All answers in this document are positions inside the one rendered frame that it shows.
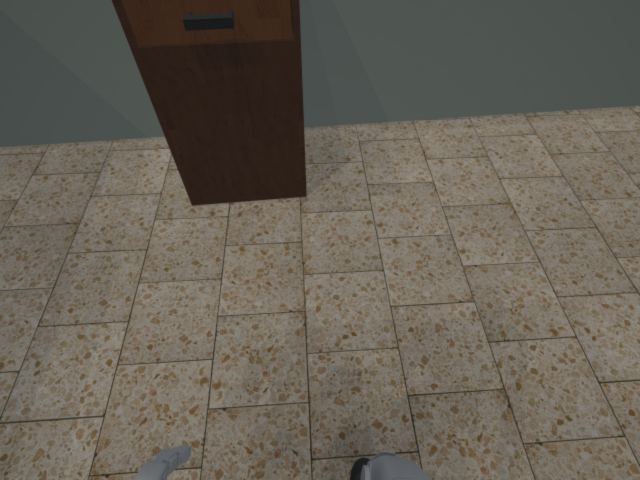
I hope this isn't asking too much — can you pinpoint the handle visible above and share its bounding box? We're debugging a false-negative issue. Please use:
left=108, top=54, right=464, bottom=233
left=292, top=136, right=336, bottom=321
left=183, top=10, right=234, bottom=31

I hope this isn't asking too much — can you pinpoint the robot right foot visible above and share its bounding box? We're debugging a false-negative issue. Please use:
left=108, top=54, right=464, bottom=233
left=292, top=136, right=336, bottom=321
left=350, top=458, right=370, bottom=480

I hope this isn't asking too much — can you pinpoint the left robot hand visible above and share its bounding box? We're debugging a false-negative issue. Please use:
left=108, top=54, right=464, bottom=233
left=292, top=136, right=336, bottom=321
left=134, top=445, right=191, bottom=480

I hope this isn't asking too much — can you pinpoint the cabinet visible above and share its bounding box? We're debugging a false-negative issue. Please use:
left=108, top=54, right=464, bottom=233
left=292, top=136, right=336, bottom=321
left=112, top=0, right=307, bottom=206

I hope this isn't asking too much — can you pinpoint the robot right shin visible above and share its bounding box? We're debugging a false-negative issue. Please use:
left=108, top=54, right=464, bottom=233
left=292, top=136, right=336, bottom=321
left=370, top=451, right=396, bottom=462

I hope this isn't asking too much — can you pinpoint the drawer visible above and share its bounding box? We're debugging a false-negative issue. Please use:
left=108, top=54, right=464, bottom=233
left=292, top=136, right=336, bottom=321
left=122, top=0, right=292, bottom=46

